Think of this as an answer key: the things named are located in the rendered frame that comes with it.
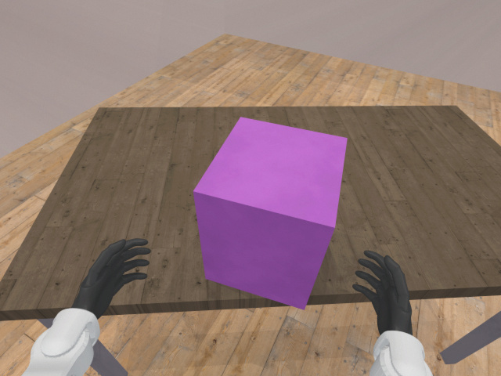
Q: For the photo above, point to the carton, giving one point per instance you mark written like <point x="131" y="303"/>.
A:
<point x="266" y="209"/>

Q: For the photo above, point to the robot right hand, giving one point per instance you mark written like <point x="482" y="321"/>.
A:
<point x="391" y="302"/>

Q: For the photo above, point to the robot left hand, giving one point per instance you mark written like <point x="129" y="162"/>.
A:
<point x="105" y="278"/>

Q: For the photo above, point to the table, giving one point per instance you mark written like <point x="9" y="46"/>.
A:
<point x="421" y="184"/>

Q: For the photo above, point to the robot right forearm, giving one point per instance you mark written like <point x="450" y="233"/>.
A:
<point x="397" y="353"/>

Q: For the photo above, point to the robot left forearm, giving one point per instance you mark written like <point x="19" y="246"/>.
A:
<point x="66" y="348"/>

